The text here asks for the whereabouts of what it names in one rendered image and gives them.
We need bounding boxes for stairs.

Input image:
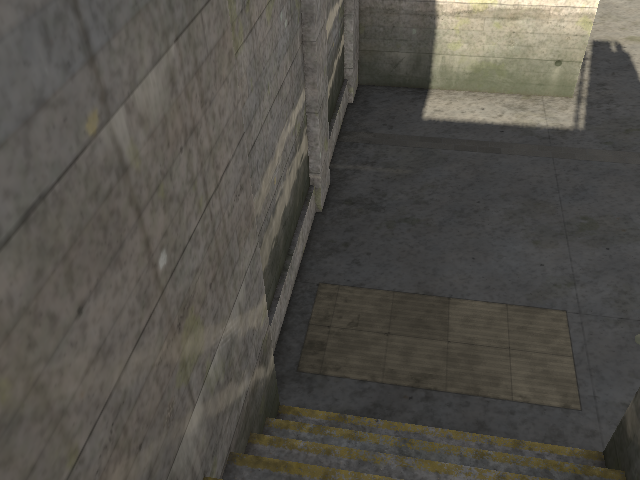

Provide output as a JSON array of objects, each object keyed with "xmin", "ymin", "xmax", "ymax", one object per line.
[{"xmin": 203, "ymin": 405, "xmax": 626, "ymax": 480}]

